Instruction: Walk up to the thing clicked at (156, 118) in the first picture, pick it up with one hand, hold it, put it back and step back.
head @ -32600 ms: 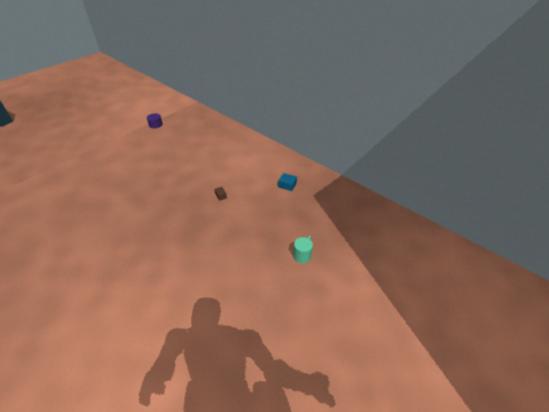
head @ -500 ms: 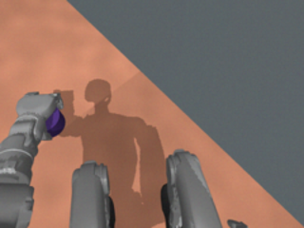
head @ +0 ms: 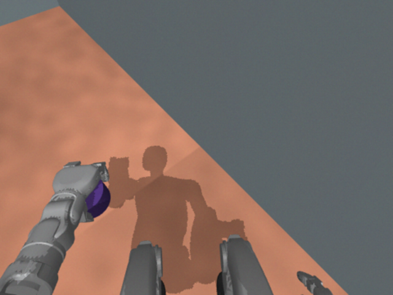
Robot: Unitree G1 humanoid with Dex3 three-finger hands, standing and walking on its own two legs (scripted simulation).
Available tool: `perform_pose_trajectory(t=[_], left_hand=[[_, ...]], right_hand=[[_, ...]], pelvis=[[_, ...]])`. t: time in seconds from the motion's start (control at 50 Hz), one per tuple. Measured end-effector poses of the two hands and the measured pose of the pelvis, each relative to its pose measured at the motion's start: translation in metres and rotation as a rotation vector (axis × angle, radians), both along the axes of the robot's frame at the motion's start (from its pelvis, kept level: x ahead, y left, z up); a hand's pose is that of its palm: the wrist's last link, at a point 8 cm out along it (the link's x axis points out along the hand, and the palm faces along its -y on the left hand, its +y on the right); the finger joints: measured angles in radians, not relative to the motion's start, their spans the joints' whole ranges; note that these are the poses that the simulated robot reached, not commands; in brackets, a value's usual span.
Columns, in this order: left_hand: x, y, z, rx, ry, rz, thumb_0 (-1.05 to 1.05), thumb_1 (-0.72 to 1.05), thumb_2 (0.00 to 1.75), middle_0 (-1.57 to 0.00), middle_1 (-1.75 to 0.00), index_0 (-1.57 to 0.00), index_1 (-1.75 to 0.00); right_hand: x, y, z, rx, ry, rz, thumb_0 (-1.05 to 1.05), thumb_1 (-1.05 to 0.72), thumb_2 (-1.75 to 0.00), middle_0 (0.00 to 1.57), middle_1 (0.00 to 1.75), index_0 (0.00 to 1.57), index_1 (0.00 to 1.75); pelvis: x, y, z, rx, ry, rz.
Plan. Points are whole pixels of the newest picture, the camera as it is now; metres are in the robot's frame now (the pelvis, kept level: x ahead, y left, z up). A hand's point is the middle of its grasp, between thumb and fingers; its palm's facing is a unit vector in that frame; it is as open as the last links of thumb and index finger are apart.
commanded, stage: lift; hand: left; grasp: from above
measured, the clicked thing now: (86, 195) +0.39 +0.25 -0.11
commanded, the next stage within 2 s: hold in 0.68 s
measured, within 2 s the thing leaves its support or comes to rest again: neither
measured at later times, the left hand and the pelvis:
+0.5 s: hand (69, 171) +0.37 +0.22 +0.05, palm faces -0.44 -0.08 -0.89, open 11.3 cm; pelvis +0.04 +0.00 +0.14, yaw +0 degrees
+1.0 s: hand (58, 143) +0.39 +0.21 +0.12, palm faces -0.44 -0.06 -0.89, open 11.3 cm; pelvis +0.08 -0.01 +0.19, yaw +0 degrees
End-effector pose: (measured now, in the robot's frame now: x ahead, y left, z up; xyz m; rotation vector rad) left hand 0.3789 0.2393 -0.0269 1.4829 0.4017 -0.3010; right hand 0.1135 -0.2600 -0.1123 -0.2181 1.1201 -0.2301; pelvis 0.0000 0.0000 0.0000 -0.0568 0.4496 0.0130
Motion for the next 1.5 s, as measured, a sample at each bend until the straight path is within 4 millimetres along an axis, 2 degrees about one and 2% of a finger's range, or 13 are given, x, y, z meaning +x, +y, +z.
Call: perform_pose_trajectory(t=[0.14, 0.24, 0.42, 0.62, 0.8, 1.08, 1.5], left_hand=[[-0.008, -0.005, 0.058, 0.002, -0.010, 0.004, -0.01, -0.27, 0.81, -0.34, -0.98, -0.51, -0.93], [-0.007, -0.009, 0.088, 0.007, 0.002, 0.014, -0.01, -0.27, 0.81, -0.33, -0.98, -0.50, -0.93], [-0.004, -0.017, 0.125, 0.003, 0.017, 0.021, -0.01, -0.27, 0.81, -0.33, -0.98, -0.50, -0.93], [0.004, -0.019, 0.159, 0.010, 0.015, 0.041, -0.01, -0.27, 0.81, -0.33, -0.98, -0.50, -0.94], [0.010, -0.022, 0.182, 0.009, 0.016, 0.033, 0.00, -0.28, 0.84, -0.33, -0.99, -0.50, -0.95], [0.019, -0.024, 0.211, 0.014, 0.016, 0.005, 0.00, -0.28, 0.84, -0.33, -1.00, -0.49, -0.96], [0.004, -0.027, 0.239, 0.015, 0.013, -0.019, 0.00, -0.28, 0.84, -0.32, -1.00, -0.49, -0.96]], right_hand=[[0.001, 0.002, 0.052, -0.002, -0.029, -0.022, 0.01, -0.92, -0.90, 0.20, 0.30, 0.20, 0.30], [0.001, -0.001, 0.084, -0.010, -0.042, -0.044, 0.01, -0.91, -0.90, 0.20, 0.30, 0.20, 0.30], [0.003, -0.006, 0.126, -0.020, -0.036, -0.064, 0.01, -0.91, -0.90, 0.20, 0.30, 0.20, 0.30], [0.014, -0.006, 0.153, 0.005, -0.025, -0.066, 0.01, -0.91, -0.90, 0.20, 0.30, 0.20, 0.30], [0.031, -0.007, 0.171, 0.020, -0.039, -0.062, 0.01, -0.91, -0.90, 0.20, 0.30, 0.20, 0.30], [0.057, -0.013, 0.189, 0.022, -0.086, -0.061, 0.01, -0.90, -0.89, 0.20, 0.30, 0.20, 0.29], [0.070, -0.005, 0.201, 0.055, -0.146, -0.040, 0.01, -0.91, -0.89, 0.20, 0.30, 0.20, 0.29]], pelvis=[[0.010, -0.001, 0.052, 0.012, -0.077, 0.000], [0.019, -0.001, 0.082, 0.017, -0.118, -0.003], [0.038, -0.002, 0.124, 0.027, -0.180, -0.008], [0.054, -0.003, 0.156, 0.038, -0.235, -0.011], [0.068, -0.006, 0.174, 0.045, -0.269, -0.011], [0.080, -0.007, 0.189, 0.051, -0.316, -0.018], [0.074, -0.008, 0.199, 0.057, -0.377, -0.029]])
